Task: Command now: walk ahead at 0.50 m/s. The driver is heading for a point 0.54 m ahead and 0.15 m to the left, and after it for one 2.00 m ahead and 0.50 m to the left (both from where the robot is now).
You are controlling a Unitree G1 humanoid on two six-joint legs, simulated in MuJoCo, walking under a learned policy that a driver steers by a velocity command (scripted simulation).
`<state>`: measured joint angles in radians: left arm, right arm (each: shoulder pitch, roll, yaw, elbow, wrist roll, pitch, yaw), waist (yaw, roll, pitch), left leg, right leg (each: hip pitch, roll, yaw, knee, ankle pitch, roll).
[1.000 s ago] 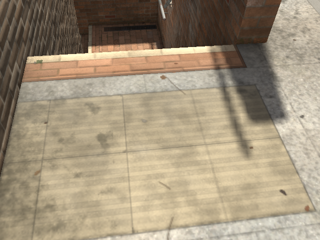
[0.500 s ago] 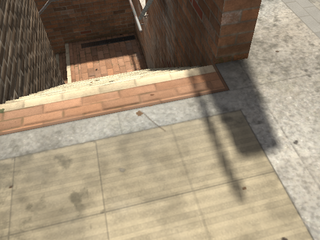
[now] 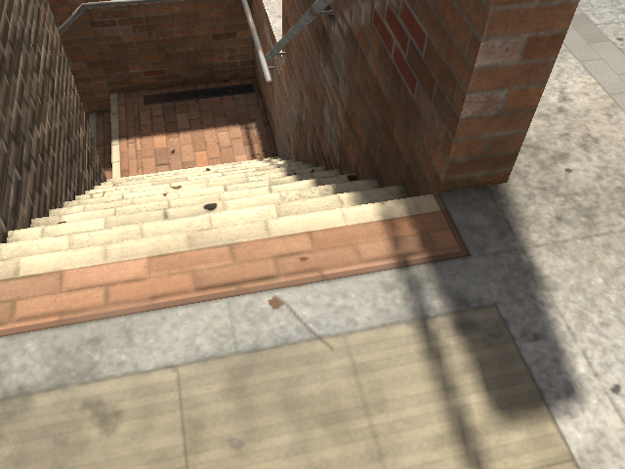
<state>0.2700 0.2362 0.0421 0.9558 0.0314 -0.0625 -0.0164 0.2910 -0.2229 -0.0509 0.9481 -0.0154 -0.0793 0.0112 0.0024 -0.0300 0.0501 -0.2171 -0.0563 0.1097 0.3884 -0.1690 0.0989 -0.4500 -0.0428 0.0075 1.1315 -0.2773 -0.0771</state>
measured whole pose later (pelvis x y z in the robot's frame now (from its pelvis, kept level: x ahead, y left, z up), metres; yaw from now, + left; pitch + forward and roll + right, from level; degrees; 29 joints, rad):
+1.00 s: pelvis +0.49 +0.02 -0.02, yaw +21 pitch +0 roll -1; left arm 0.27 0.20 0.05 0.93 0.01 -0.04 0.04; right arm 0.11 -0.23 -0.06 0.86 -0.02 -0.03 0.00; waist 0.02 0.00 0.11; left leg -0.43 -0.09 0.09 0.59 -0.17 0.14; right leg -0.36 -0.05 -0.08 1.29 -0.49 0.03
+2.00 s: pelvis +0.58 +0.00 +0.00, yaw +28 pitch -2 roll +1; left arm 0.27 0.19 0.01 1.05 0.01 0.00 0.04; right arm 0.26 -0.20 -0.01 1.07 -0.01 0.02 -0.04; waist -0.01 0.00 0.03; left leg -0.16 -0.08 -0.06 0.34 -0.13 0.05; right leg -0.08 0.04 0.01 0.37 -0.25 -0.05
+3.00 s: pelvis +0.61 -0.02 +0.00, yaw +28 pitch -1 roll +0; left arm 0.37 0.13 -0.02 1.13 0.02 -0.01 0.05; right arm 0.31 -0.13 0.01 1.20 -0.01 0.01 -0.05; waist -0.01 0.01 0.01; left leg -0.19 -0.04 -0.07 0.42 -0.22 0.02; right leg -0.06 0.08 -0.01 0.36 -0.28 -0.09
